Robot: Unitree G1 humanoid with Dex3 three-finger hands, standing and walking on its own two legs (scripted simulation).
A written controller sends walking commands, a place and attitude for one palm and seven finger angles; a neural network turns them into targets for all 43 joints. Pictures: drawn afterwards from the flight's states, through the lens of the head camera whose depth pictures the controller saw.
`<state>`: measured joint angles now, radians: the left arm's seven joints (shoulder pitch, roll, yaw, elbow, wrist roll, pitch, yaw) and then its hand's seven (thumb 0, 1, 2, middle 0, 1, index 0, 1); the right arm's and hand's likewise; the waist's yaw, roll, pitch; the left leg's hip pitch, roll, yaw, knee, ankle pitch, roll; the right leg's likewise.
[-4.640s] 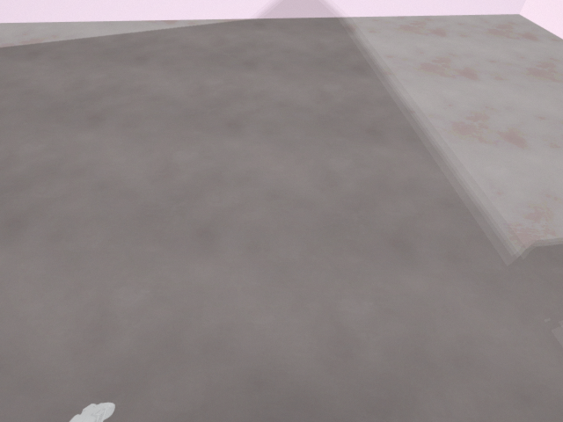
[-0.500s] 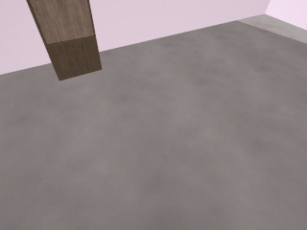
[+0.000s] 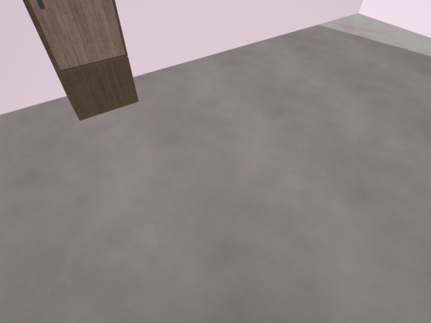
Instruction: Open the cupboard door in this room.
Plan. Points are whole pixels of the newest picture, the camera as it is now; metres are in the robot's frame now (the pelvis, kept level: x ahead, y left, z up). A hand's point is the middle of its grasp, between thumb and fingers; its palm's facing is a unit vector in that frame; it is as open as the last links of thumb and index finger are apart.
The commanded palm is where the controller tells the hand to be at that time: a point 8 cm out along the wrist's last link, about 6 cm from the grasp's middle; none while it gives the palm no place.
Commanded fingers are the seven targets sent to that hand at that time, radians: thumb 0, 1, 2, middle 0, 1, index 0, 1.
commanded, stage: stand and wait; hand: left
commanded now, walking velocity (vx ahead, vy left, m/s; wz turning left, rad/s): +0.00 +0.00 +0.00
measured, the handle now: out of the picture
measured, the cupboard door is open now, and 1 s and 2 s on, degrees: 0 0 0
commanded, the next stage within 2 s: turn or walk to find it in 0.18 s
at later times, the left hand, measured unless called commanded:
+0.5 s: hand out of the picture -0.01 +0.14 -0.18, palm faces +0.08 -0.98 -0.18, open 7.4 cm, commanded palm none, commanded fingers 0.00 0.90 0.90 -0.20 -0.30 -0.20 -0.30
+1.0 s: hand out of the picture +0.02 +0.16 -0.17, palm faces +0.05 -0.97 -0.22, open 7.4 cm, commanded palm none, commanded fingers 0.00 0.90 0.90 -0.20 -0.30 -0.20 -0.30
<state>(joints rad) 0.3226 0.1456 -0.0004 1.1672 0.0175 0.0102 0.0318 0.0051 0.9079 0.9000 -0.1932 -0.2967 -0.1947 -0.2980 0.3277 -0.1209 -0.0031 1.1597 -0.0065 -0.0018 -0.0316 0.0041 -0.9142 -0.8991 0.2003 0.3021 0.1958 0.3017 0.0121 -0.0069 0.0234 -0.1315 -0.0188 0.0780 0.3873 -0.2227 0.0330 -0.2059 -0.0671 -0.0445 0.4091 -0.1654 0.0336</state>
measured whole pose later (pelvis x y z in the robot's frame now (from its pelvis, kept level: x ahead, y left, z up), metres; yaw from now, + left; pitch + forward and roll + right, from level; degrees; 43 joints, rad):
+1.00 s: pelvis +0.01 -0.03 +0.00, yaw +1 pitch -2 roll +0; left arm 0.25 0.19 0.01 1.14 0.02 -0.02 0.02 0.01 0.91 0.90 -0.20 -0.30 -0.20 -0.30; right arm 0.26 -0.19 -0.01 1.14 -0.01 -0.01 -0.03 0.00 -0.91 -0.90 0.20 0.30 0.20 0.30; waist 0.01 0.00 0.04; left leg -0.13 0.03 0.04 0.39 -0.23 -0.01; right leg -0.19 -0.02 -0.09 0.41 -0.19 -0.01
